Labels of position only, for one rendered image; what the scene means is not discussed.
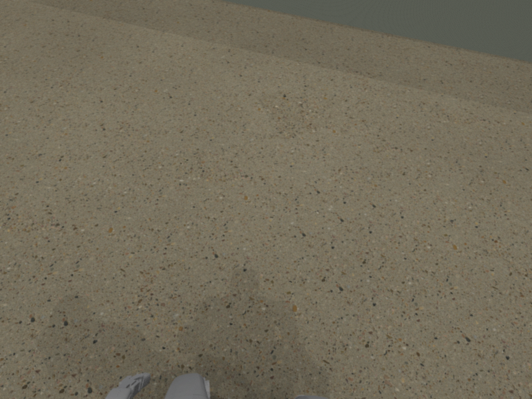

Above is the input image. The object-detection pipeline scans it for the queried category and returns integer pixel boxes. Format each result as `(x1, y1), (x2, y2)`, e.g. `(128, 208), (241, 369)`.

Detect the robot left hand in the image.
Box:
(105, 372), (150, 399)

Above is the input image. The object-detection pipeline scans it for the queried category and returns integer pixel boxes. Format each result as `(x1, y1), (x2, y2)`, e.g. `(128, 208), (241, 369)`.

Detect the left robot thigh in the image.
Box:
(165, 373), (210, 399)

